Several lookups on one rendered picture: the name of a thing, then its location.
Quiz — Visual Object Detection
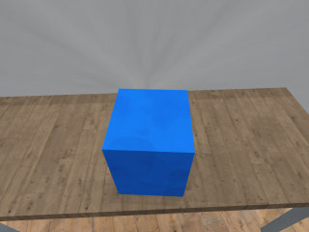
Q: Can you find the table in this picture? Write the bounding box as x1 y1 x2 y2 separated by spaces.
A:
0 87 309 232

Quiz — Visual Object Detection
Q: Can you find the carton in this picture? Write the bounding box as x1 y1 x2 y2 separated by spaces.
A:
101 88 195 197

